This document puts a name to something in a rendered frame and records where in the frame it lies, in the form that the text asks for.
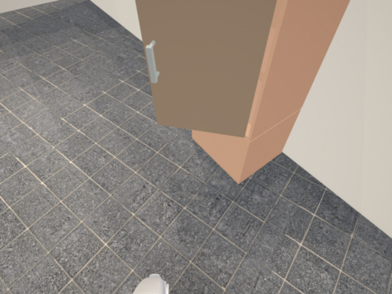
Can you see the cupboard door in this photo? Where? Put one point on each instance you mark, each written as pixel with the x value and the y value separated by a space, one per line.
pixel 209 55

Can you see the handle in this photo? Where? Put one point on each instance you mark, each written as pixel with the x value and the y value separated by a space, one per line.
pixel 151 62

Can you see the robot left thigh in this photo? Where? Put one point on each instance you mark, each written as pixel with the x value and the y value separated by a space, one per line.
pixel 152 285

